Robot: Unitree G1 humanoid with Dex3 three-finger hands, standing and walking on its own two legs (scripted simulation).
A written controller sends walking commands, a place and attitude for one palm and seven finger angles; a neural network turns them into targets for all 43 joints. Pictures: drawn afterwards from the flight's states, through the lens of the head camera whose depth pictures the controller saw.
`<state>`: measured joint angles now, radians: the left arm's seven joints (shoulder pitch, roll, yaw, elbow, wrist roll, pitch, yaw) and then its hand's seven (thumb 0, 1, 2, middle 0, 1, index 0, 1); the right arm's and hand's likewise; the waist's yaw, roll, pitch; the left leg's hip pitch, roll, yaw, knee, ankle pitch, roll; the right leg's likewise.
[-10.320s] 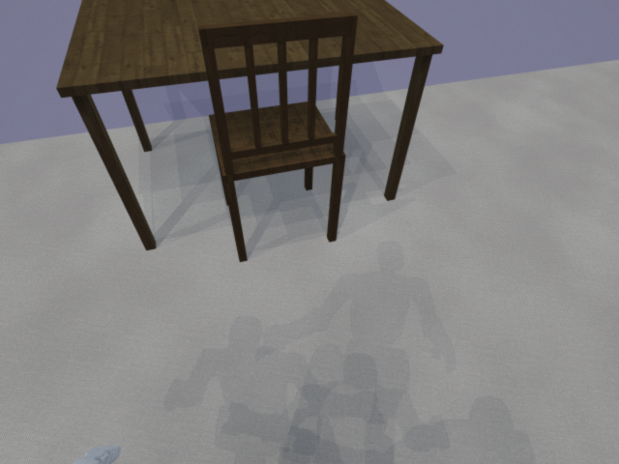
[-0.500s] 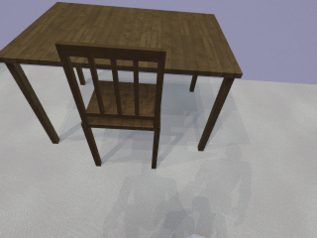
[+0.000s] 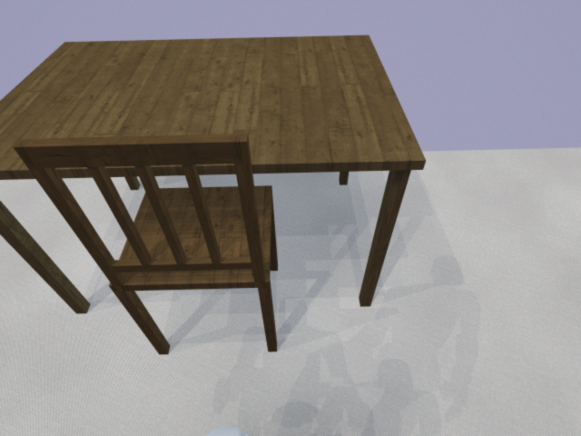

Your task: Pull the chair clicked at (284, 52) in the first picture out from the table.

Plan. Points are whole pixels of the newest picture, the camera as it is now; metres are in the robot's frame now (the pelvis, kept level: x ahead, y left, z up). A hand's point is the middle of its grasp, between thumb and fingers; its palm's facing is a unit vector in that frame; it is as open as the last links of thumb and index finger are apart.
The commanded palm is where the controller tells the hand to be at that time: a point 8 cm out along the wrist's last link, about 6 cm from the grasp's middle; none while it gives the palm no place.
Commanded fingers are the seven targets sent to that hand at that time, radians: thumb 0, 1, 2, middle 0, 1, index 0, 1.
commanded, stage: take the last steps up to it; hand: left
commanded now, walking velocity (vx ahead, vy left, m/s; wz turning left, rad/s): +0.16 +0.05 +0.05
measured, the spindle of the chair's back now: (164, 219) +0.55 +0.30 -0.08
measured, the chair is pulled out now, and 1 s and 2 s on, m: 0.00 0.00 0.00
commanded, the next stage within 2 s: come to a stop and stand still in 0.06 s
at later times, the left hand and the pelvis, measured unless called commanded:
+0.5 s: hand out of the picture +0.06 +0.21 -0.18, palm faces +0.04 -0.98 -0.20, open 7.4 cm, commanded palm none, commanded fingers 0.00 0.90 0.90 -0.20 -0.30 -0.20 -0.30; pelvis +0.08 +0.03 +0.00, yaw -3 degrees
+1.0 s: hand out of the picture +0.09 +0.18 -0.17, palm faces +0.05 -0.97 -0.25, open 7.3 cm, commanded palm none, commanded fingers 0.00 0.90 0.90 -0.20 -0.30 -0.20 -0.30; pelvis +0.06 -0.01 +0.00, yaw -2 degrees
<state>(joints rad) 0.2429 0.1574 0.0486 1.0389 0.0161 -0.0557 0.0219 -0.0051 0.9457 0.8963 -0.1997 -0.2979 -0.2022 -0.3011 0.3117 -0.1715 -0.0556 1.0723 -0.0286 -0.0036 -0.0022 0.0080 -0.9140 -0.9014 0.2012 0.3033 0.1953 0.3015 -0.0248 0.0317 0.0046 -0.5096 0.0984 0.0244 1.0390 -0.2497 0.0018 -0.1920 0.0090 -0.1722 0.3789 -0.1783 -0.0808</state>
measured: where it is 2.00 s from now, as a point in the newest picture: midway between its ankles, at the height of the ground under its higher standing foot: outside the picture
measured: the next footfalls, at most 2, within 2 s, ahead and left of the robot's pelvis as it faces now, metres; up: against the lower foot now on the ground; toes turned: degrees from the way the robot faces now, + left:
left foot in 0.24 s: +0.16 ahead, +0.15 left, +0.00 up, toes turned +5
right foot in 0.64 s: +0.15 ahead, -0.11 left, +0.00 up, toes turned +1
